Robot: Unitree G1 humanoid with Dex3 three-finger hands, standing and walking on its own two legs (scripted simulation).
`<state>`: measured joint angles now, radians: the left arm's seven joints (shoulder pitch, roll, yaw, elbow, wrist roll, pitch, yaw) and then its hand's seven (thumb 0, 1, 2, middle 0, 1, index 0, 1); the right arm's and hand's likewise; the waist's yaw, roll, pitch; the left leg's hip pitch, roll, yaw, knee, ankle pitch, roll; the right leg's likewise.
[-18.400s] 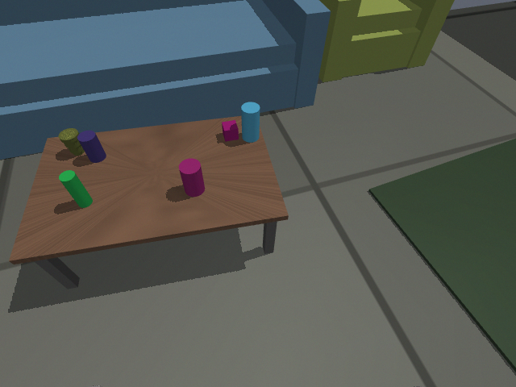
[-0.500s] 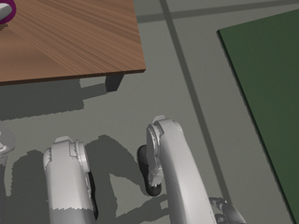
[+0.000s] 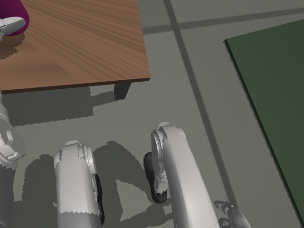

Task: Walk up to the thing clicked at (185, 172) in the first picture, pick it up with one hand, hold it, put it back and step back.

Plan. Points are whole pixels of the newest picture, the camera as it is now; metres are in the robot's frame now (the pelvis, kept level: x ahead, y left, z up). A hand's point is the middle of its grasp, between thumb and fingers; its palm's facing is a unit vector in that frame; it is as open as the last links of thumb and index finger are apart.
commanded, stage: settle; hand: left
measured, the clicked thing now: out of the picture +0.58 +0.22 +0.03
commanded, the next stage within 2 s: lift in 0.66 s
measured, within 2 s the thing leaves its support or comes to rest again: neither
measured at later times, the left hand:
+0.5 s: hand out of the picture +0.57 +0.25 +0.09, palm faces +0.28 -0.96 -0.02, open 11.1 cm
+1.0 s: hand out of the picture +0.57 +0.24 +0.12, palm faces +0.28 -0.96 -0.02, open 11.1 cm
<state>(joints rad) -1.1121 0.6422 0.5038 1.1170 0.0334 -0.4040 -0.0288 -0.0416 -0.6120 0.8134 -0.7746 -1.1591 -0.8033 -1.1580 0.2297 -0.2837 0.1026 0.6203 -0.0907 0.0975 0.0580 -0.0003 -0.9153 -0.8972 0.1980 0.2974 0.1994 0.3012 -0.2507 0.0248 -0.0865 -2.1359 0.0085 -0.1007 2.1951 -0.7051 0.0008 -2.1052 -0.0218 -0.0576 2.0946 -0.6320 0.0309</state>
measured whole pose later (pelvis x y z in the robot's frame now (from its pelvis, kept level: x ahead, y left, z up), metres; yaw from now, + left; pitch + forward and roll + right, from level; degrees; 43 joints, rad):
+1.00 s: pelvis +0.02 +0.00 +0.10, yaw +2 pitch +36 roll -5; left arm -0.99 0.51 0.45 1.03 -0.02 -0.38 -0.01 -0.03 -0.61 0.83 -0.75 -1.20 -0.78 -1.19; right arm 0.24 -0.26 0.04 0.64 -0.05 0.05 0.02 0.00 -0.91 -0.90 0.20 0.30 0.20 0.30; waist -0.19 0.03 -0.15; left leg -1.82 0.02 -0.07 1.86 -0.68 0.00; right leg -1.81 -0.02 -0.04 1.78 -0.61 0.02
